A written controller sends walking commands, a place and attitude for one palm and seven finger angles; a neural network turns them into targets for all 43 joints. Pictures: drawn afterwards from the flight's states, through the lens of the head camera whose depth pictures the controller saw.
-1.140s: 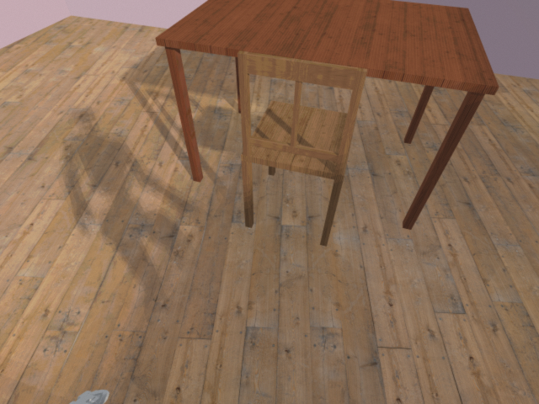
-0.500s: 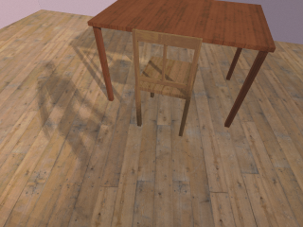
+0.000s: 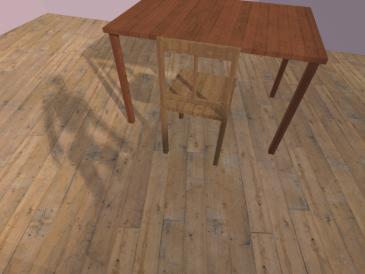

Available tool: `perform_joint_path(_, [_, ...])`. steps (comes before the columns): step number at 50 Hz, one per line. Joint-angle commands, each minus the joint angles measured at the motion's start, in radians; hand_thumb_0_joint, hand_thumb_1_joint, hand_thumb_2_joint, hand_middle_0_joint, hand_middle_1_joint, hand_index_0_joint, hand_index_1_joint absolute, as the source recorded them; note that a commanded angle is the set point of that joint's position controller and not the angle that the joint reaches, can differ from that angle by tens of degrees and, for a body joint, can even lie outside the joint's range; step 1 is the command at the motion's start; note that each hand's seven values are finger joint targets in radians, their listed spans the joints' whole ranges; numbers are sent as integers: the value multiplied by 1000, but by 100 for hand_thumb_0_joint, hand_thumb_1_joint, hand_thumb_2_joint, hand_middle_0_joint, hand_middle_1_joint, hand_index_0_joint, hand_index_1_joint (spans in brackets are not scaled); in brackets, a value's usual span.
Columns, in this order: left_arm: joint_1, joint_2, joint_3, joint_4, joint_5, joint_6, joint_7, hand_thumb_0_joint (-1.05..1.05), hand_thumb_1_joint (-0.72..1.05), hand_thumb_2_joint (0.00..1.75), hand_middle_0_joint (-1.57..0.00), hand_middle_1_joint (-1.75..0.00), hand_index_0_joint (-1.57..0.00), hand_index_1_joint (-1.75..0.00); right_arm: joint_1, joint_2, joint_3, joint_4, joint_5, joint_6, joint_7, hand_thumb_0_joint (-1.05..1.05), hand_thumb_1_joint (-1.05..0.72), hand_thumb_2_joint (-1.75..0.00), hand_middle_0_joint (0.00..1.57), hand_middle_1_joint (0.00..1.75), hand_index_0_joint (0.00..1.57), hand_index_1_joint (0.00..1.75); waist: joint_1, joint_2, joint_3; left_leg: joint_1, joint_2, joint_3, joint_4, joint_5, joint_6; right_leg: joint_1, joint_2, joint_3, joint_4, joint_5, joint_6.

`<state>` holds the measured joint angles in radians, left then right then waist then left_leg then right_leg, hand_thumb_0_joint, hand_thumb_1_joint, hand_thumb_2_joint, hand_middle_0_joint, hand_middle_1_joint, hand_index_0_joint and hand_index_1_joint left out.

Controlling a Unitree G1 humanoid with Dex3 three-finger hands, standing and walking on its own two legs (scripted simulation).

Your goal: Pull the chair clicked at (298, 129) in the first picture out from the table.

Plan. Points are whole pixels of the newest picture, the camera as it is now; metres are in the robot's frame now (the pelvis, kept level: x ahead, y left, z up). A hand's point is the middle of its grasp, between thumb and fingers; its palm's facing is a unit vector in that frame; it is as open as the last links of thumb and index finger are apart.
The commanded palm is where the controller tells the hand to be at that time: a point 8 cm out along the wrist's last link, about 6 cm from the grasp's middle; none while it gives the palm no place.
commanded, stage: look at it before walking up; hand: left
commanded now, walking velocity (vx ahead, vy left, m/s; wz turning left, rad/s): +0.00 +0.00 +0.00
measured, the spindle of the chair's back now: (194, 78) +1.01 -0.01 -0.13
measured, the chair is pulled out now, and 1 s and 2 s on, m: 0.00 0.00 0.00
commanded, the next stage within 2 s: walk to a spot facing it in 0.30 s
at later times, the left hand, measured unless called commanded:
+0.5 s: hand out of the picture +0.08 +0.24 -0.16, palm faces -0.02 -0.95 -0.32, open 7.4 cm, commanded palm none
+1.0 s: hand (122, 249) +0.22 +0.18 -0.19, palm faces -0.10 -0.98 -0.19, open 7.3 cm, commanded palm none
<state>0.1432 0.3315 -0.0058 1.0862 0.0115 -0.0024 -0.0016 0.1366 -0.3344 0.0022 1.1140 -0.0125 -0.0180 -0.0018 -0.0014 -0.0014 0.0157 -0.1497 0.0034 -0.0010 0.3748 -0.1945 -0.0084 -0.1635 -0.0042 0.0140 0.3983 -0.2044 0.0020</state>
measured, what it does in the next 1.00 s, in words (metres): walks ahead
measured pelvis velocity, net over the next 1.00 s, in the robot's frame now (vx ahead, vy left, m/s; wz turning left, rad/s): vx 0.16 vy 0.00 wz -0.09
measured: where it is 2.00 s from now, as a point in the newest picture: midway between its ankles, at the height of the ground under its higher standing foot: (196, 265)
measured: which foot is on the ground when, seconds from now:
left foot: down 0.00-1.00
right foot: down 0.00-0.68, up 0.70-1.00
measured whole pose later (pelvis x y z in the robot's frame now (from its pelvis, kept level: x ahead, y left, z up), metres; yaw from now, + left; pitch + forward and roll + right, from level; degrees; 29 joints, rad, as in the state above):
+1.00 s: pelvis +0.16 +0.00 -0.02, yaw -5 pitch -1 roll +0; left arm 0.19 0.18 0.05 1.04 0.02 0.00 -0.02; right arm 0.53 -0.11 -0.01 1.21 -0.02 -0.07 -0.04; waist -0.04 0.00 0.11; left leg 0.11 0.03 0.12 0.35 -0.44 -0.02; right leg -0.51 -0.04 -0.12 0.70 -0.22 -0.05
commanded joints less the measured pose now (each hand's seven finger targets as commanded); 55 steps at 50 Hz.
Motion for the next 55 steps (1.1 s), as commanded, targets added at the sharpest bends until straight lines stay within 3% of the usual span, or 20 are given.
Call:
perform_joint_path(1, [-41,208,44,-63,1,-27,12,0,90,90,-20,-30,-20,-30,-48,-201,-40,-58,3,-20,-10,0,-90,-90,20,30,20,30,2,-6,-33,7,109,-101,-68,76,32,-8,-111,108,-87,63,-30])
perform_joint_path(20, [-37,213,44,-58,0,-28,13,0,90,90,-20,-30,-20,-30,-59,-203,-37,-56,5,-19,-13,0,-90,-90,20,30,20,30,3,1,-42,29,115,-94,-70,126,29,20,-114,99,-87,139,-29])
perform_joint_path(22, [37,90,18,-26,0,-9,16,0,90,90,-20,-30,-20,-30,8,-75,-8,-28,-3,-2,-7,0,-90,-90,20,30,20,30,4,-14,-58,27,100,-67,-43,12,12,23,-108,95,-82,-15,-14])
perform_joint_path(26, [101,112,34,-24,10,4,3,0,90,90,-20,-30,-20,-30,52,-60,-14,-31,-13,8,1,0,-90,-90,20,30,20,30,18,-79,63,-131,45,-36,33,-288,20,-33,-123,172,-129,-389,-53])
perform_joint_path(29, [155,127,55,-28,10,-1,4,0,90,90,-20,-30,-20,-30,80,-33,-20,-50,-13,-1,0,0,-90,-90,20,30,20,30,24,-147,104,-218,21,33,182,-259,18,-18,-199,258,-174,-461,-114])
perform_joint_path(31, [153,110,62,-37,7,-10,5,0,90,90,-20,-30,-20,-30,126,-10,-23,-51,-9,-14,-1,0,-90,-90,20,30,20,30,-3,-104,118,-153,32,44,160,-210,22,-71,-207,246,-132,-362,-137])
perform_joint_path(33, [121,54,57,-53,5,-12,0,0,90,90,-20,-30,-20,-30,241,-18,-31,-16,-8,-26,-6,0,-90,-90,20,30,20,30,-48,39,128,9,85,-49,23,-168,51,-195,-90,94,63,-238,-93])
perform_joint_path(34, [98,-3,50,-70,6,-13,-4,0,90,90,-20,-30,-20,-30,337,-74,-49,16,-16,-33,-11,0,-90,-90,20,30,20,30,-80,230,120,115,230,-253,-84,-155,114,-335,9,-36,315,-220,-48])
perform_joint_path(35, [27,-28,42,-107,11,-25,1,0,90,90,-20,-30,-20,-30,435,-91,-58,39,-18,-38,-21,0,-90,-90,20,30,20,30,-110,301,155,198,346,-418,-176,-13,184,-507,35,-81,513,-356,-28])
perform_joint_path(36, [4,-17,49,-119,17,-31,6,0,90,90,-20,-30,-20,-30,468,-60,-47,48,-16,-42,-32,0,-90,-90,20,30,20,30,-104,219,182,241,375,-417,-152,203,212,-582,-14,-16,619,-339,-32])
perform_joint_path(38, [25,-31,57,-100,12,-41,-3,0,90,90,-20,-30,-20,-30,439,1,-35,36,-9,-58,-42,0,-90,-90,20,30,20,30,-73,99,150,263,364,-300,-93,473,230,-592,-70,-9,695,-278,-31])
perform_joint_path(42, [27,-104,53,-103,8,-23,-24,0,90,90,-20,-30,-20,-30,405,39,-36,33,-7,-73,-48,0,-90,-90,20,30,20,30,-34,123,141,215,273,-81,-144,437,178,-539,-79,-71,607,-134,-18])
perform_joint_path(47, [19,-140,52,-118,4,-26,-26,0,90,90,-20,-30,-20,-30,400,45,-41,58,-4,-70,-51,0,-90,-90,20,30,20,30,-8,143,119,120,240,54,-91,613,139,-266,-14,-159,291,-9,-57])
perform_joint_path(49, [164,-117,65,-71,8,-28,-17,0,90,90,-20,-30,-20,-30,376,24,-50,60,4,-64,-52,0,-90,-90,20,30,20,30,56,123,45,109,239,99,64,711,114,-95,14,-166,230,76,-76])
perform_joint_path(50, [263,-89,75,-38,13,-34,-13,0,90,90,-20,-30,-20,-30,368,25,-52,55,8,-60,-50,0,-90,-90,20,30,20,30,100,95,3,52,210,120,198,645,85,53,25,-171,167,146,-79])
perform_joint_path(51, [363,-23,93,-10,20,-49,-3,0,90,90,-20,-30,-20,-30,378,53,-49,51,15,-58,-42,0,-90,-90,20,30,20,30,143,3,-63,-92,168,130,432,422,47,246,-70,-66,128,249,-119])
perform_joint_path(52, [436,76,118,-5,17,-60,11,0,90,90,-20,-30,-20,-30,438,116,-42,31,25,-61,-36,0,-90,-90,20,30,20,30,137,-234,-195,-285,18,152,806,-241,5,389,-373,368,56,487,-253])
perform_joint_path(53, [407,93,120,-17,-7,-53,21,0,90,90,-20,-30,-20,-30,436,100,-49,15,24,-46,-45,0,-90,-90,20,30,20,30,101,-183,-242,-286,19,35,991,-402,15,316,-463,479,-43,553,-321])
perform_joint_path(54, [300,54,114,-36,-10,-39,29,0,90,90,-20,-30,-20,-30,383,119,-51,13,23,-35,-46,0,-90,-90,20,30,20,30,79,-105,-124,-308,74,3,993,-350,20,185,-418,368,-72,411,-317])
perform_joint_path(55, [226,22,99,-62,-4,-34,32,0,90,90,-20,-30,-20,-30,330,138,-46,-1,12,-30,-40,0,-90,-90,20,30,20,30,67,-105,-41,-324,104,9,976,-311,15,33,-381,329,-94,321,-289])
